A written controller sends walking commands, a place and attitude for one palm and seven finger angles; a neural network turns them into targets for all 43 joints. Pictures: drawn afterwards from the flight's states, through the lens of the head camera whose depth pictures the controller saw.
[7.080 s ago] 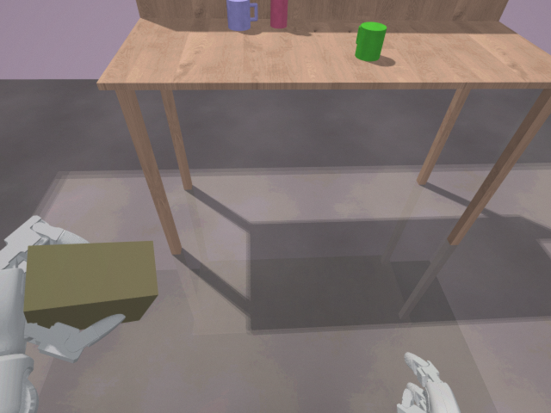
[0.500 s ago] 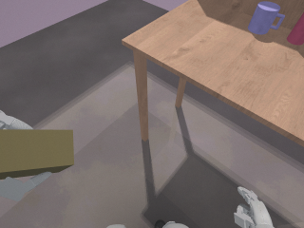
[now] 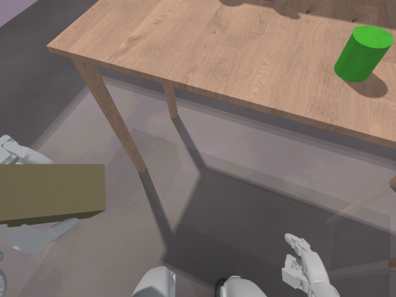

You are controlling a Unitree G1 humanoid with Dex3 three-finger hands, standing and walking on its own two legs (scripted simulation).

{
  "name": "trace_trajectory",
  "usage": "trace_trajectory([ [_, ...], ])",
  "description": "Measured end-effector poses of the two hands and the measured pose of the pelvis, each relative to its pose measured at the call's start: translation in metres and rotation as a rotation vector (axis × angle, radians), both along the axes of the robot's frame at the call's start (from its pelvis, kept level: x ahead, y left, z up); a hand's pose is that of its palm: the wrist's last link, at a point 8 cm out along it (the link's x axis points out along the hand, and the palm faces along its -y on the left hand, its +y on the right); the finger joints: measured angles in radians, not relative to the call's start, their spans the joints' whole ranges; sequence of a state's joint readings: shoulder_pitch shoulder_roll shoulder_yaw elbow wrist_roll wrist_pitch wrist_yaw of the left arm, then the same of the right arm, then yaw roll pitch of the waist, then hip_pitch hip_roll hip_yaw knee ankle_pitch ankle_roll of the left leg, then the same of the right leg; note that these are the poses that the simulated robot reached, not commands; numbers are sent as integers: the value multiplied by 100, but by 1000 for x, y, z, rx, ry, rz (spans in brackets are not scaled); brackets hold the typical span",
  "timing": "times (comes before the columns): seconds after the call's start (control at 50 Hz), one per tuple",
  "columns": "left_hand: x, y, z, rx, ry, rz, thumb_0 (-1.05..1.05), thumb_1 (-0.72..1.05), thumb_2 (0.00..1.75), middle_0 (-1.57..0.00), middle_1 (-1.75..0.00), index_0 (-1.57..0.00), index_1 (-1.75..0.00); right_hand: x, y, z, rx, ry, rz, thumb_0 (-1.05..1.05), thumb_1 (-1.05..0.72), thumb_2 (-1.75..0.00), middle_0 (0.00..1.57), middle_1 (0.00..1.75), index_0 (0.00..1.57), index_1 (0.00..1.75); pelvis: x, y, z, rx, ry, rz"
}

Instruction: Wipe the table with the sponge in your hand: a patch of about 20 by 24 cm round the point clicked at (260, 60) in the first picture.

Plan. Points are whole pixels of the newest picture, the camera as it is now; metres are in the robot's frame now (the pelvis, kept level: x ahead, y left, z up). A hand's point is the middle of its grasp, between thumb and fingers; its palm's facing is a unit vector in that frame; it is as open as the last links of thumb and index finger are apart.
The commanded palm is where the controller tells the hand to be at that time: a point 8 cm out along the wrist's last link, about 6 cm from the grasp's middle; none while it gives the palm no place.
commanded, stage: turn to face it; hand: left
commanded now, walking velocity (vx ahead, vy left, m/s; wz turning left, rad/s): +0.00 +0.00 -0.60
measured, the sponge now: (67, 195) +0.24 +0.20 +0.15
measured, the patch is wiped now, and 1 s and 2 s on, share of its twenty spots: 0.00 0.00 0.00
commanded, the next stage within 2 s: take the last steps up to it in 1.28 s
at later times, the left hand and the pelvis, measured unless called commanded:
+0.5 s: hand (111, 195) +0.24 +0.13 +0.16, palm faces +0.15 -0.86 -0.50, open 10.5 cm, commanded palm +0.20 +0.18 +0.19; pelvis -0.04 -0.04 -0.01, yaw -18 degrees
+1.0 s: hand (180, 205) +0.22 +0.03 +0.17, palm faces -0.16 -0.89 -0.44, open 10.5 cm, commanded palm +0.20 +0.10 +0.19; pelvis -0.09 -0.05 +0.01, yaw -33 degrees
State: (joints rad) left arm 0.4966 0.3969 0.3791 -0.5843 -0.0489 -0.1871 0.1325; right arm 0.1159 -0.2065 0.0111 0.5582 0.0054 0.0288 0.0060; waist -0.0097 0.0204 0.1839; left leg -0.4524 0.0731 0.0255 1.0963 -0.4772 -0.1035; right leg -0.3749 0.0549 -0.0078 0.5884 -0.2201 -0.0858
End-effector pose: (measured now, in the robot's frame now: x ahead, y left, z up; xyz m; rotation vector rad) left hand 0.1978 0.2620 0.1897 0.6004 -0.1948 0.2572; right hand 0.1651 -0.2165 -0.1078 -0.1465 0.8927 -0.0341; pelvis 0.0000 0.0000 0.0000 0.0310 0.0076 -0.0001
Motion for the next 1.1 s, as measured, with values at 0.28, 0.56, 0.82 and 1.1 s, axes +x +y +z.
trace_trajectory([
  [0.28, 2, -21, -1, -48, -69, -125, -1, -52, 101, -67, -138, -68, -138, -62, -74, 38, -166, -48, -196, 1, -91, -90, 19, 30, 19, 29, -23, -6, 0, 10, 26, -158],
  [0.56, 22, -119, -11, -40, -55, -275, -1, -52, 101, -67, -138, -68, -138, -123, -64, -10, 58, -56, -267, 1, -90, -90, 20, 30, 20, 30, -55, -50, -12, -28, -13, -337],
  [0.82, 22, -173, 12, 24, -9, -493, -1, -52, 101, -67, -138, -68, -138, -220, -141, 25, -91, 32, -550, 1, -91, -90, 20, 30, 20, 30, -75, -61, 10, 27, 27, -509],
  [1.1, 13, -173, -1, -87, -76, -599, -1, -52, 101, -67, -138, -68, -138, -256, -113, 44, -147, -72, -632, 1, -91, -90, 20, 30, 20, 30, -96, -36, 2, 9, 19, -623],
])
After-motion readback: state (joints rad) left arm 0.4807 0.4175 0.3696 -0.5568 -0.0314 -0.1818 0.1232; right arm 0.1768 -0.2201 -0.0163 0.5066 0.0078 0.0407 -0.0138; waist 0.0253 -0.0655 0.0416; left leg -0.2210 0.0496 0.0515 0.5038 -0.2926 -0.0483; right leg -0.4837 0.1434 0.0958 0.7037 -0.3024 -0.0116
